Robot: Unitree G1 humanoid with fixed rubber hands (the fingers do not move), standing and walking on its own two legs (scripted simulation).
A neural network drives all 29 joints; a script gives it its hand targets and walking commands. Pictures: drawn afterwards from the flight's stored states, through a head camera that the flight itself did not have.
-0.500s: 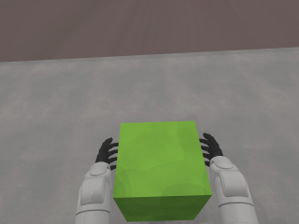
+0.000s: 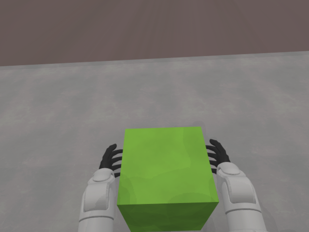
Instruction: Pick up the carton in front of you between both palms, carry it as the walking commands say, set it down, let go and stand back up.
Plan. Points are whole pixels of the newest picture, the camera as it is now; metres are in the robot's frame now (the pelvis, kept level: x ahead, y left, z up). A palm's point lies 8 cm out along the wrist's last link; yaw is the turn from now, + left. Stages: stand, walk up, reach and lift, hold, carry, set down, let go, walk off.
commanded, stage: carry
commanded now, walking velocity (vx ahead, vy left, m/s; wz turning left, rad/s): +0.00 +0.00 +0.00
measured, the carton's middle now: (164, 181) +0.29 +0.00 -0.04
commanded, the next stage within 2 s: hold in 0.32 s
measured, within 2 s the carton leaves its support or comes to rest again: neither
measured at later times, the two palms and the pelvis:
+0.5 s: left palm (95, 184) +0.25 +0.17 +0.04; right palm (213, 169) +0.28 -0.13 +0.04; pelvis -0.01 +0.00 +0.01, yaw +6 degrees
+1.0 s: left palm (105, 187) +0.24 +0.14 +0.06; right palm (224, 163) +0.29 -0.15 +0.05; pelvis -0.02 -0.05 +0.01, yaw +10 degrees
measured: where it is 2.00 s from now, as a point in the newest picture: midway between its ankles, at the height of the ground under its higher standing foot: outside the picture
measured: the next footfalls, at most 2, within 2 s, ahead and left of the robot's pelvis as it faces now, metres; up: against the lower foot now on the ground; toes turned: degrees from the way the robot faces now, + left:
none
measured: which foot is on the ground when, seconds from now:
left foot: down 0.00-1.00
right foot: down 0.00-1.00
